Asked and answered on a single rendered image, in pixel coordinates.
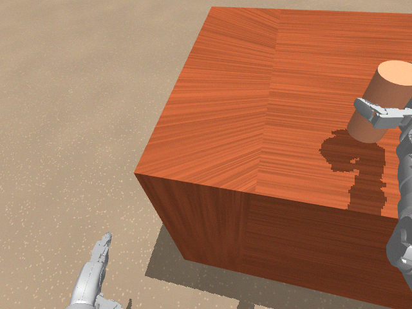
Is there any right robot arm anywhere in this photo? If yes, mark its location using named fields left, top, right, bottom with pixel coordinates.
left=386, top=121, right=412, bottom=291

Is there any right robot hand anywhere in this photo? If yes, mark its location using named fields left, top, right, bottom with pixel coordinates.
left=353, top=62, right=412, bottom=131

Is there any left robot hand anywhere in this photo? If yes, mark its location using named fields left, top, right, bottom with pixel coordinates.
left=70, top=232, right=123, bottom=309

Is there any can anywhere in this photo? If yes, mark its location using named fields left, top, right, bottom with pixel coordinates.
left=347, top=61, right=412, bottom=143

